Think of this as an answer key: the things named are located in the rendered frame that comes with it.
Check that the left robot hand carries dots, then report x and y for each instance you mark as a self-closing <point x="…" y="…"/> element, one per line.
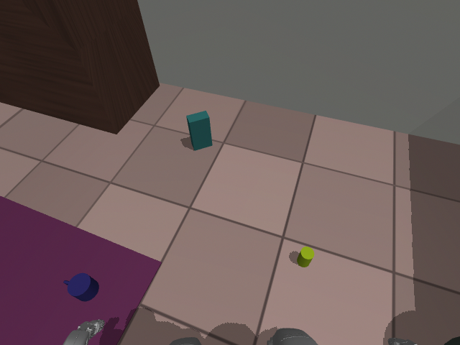
<point x="84" y="333"/>

